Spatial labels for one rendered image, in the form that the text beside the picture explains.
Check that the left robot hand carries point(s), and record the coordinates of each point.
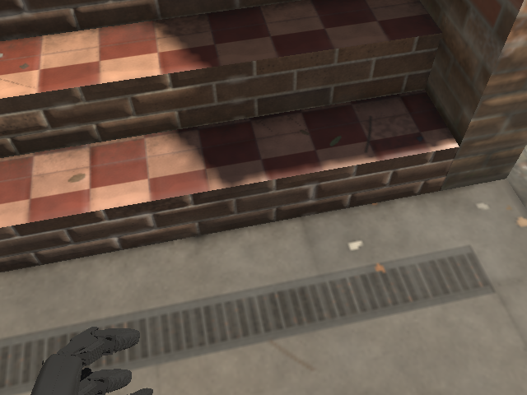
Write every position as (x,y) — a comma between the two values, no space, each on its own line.
(62,373)

